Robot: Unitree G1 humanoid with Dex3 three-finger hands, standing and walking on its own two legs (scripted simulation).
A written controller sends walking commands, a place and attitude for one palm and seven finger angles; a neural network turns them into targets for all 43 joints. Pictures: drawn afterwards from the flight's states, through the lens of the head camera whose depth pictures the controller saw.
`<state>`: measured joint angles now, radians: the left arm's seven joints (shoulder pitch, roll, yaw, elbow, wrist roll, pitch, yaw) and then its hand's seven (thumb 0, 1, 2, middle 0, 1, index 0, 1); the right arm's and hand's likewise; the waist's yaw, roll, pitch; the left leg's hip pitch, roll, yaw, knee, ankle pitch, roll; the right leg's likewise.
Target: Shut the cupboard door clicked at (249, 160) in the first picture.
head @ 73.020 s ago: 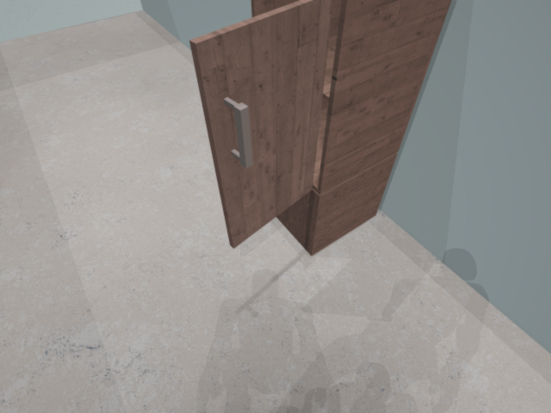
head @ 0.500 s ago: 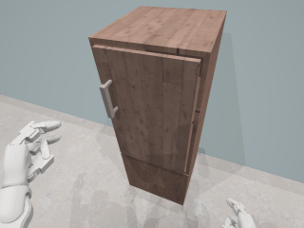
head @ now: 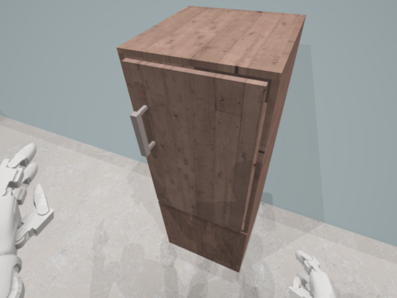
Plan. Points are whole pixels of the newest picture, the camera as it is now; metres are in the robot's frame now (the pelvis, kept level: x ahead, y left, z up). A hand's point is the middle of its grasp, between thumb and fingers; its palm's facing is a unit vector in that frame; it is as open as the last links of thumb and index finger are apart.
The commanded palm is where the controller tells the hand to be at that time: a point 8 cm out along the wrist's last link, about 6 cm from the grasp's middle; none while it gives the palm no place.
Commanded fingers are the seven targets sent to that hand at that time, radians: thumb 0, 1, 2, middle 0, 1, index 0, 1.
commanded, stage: step back with the hand held close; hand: left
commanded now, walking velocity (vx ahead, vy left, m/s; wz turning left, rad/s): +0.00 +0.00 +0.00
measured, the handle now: (144, 131) +0.51 +0.22 +0.06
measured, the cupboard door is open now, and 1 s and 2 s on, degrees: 0 0 0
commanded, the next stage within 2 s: stop stepping back and stand still in 1.24 s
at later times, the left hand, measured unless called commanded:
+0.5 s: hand (32, 214) +0.18 +0.29 +0.16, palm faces +0.36 -0.78 -0.51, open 7.4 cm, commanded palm +0.12 +0.32 +0.17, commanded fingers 0.00 0.90 0.90 -0.20 -0.30 -0.20 -0.30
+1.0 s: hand out of the picture +0.05 +0.30 +0.17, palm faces +0.53 -0.75 -0.40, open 7.4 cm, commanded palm +0.00 +0.34 +0.17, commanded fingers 0.00 0.90 0.90 -0.20 -0.30 -0.20 -0.30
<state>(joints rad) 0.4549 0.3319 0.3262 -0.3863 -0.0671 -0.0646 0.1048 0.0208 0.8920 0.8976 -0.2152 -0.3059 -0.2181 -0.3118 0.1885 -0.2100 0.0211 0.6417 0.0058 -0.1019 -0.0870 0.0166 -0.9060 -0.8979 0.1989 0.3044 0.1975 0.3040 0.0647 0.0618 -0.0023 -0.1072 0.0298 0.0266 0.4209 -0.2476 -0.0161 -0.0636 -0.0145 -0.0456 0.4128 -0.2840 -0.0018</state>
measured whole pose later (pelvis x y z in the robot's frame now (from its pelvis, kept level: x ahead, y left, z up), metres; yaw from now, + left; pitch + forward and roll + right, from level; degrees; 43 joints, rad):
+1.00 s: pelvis -0.13 +0.03 -0.02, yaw +3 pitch -1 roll -2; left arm 0.53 0.39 0.42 -0.52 -0.03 -0.24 0.18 0.02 0.89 0.90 -0.21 -0.30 -0.21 -0.31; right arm 0.26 -0.22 -0.01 0.62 0.00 -0.06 -0.08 0.02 -0.90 -0.90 0.20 0.30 0.20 0.30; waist 0.01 0.01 -0.02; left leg -0.48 0.02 0.00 0.65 -0.30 0.02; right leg -0.37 0.01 -0.01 0.54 -0.18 0.02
